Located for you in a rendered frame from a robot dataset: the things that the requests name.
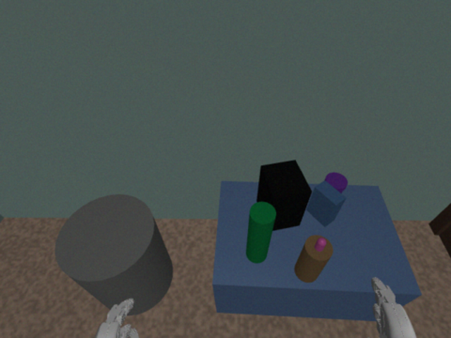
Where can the right robot hand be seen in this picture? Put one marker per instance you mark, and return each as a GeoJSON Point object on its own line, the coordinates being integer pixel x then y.
{"type": "Point", "coordinates": [391, 319]}

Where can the left robot hand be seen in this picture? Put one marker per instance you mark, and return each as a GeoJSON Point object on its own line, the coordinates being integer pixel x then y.
{"type": "Point", "coordinates": [115, 317]}

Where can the bed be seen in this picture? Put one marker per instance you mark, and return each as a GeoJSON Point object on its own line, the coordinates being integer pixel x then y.
{"type": "Point", "coordinates": [441, 225]}

